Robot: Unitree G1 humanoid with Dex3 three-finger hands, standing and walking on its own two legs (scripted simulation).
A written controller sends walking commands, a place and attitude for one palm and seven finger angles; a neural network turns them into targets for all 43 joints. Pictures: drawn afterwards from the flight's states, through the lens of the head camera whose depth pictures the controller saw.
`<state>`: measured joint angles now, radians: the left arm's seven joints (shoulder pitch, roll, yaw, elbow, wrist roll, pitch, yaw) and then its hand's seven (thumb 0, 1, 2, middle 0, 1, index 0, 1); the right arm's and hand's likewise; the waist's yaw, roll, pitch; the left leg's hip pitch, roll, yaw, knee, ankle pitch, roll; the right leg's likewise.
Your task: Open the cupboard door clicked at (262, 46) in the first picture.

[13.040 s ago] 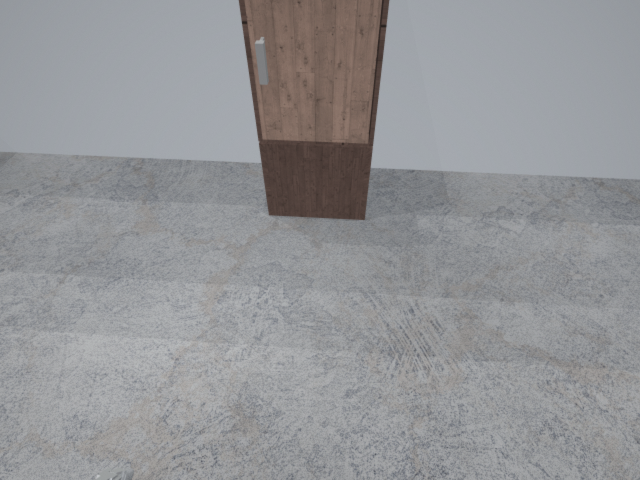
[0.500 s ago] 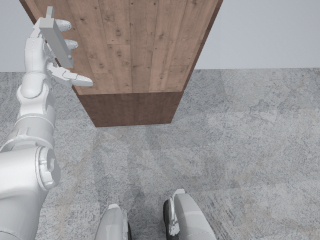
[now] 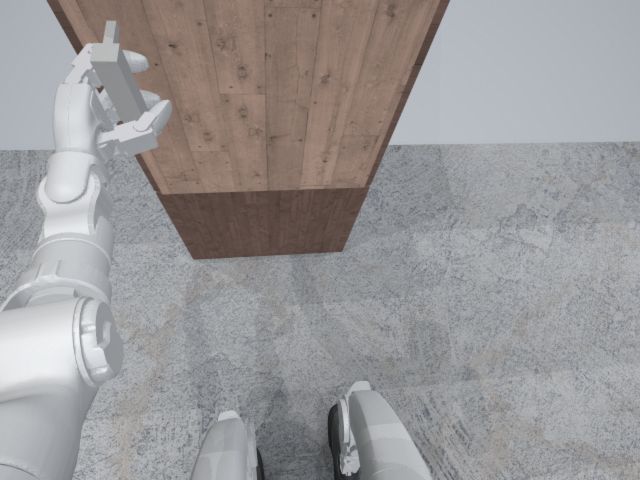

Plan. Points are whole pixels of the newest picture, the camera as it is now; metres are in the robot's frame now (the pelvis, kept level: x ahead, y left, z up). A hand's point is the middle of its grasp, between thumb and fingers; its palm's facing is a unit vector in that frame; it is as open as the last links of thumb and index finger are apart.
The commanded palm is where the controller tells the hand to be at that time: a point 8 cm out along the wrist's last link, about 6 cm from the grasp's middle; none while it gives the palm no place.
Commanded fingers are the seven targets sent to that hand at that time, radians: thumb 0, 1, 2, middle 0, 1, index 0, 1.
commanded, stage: close the thumb around the handle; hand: left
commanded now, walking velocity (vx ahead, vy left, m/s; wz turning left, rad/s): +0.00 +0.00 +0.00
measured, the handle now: (128, 83) +0.58 +0.18 +0.06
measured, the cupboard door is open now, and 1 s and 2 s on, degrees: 0 23 42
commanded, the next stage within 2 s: pull the door open along its arc in 0.20 s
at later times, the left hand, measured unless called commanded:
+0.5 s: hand (143, 123) +0.53 +0.16 +0.06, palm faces -0.02 -1.00 -0.02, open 6.1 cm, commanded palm +0.48 +0.20 +0.06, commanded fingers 0.00 0.90 0.90 -0.40 -1.35 -0.40 -1.35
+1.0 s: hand (192, 222) +0.39 +0.10 +0.06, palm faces +0.33 -0.94 +0.08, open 6.5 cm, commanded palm +0.33 +0.13 +0.06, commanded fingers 0.00 0.90 0.90 -0.40 -1.35 -0.40 -1.35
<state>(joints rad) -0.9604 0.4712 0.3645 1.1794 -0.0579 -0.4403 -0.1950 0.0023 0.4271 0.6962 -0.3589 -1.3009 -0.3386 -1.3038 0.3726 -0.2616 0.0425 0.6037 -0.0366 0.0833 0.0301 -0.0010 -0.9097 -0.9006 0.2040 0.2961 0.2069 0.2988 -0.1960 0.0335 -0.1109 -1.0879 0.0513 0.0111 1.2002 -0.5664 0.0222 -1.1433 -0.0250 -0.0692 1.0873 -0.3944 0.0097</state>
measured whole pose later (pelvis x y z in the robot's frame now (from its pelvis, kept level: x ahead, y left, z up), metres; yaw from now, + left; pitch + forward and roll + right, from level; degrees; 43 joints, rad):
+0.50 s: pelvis +0.00 +0.00 +0.00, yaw -1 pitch +26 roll -3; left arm -0.94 0.47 0.38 1.14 -0.07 -0.43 -0.20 0.01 0.68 0.77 -0.35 -1.35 -0.33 -1.35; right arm 0.38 -0.26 0.04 0.59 -0.03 0.09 0.03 0.00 -0.91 -0.90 0.20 0.30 0.21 0.30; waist -0.20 0.03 -0.11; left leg -1.10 0.05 0.02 1.21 -0.56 0.03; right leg -1.16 -0.02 -0.06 1.09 -0.39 0.01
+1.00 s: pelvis +0.02 +0.00 +0.02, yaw +1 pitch +20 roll -1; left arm -0.24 -0.05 0.03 0.44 0.00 -0.44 0.39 0.02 0.65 0.77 -0.28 -1.33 -0.32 -1.27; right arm 0.24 -0.22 -0.02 0.54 -0.06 0.03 0.08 0.00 -0.91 -0.90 0.20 0.30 0.20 0.30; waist -0.03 0.02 -0.16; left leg -0.88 0.03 0.03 1.09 -0.56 0.01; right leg -0.96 -0.04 -0.05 1.03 -0.42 0.01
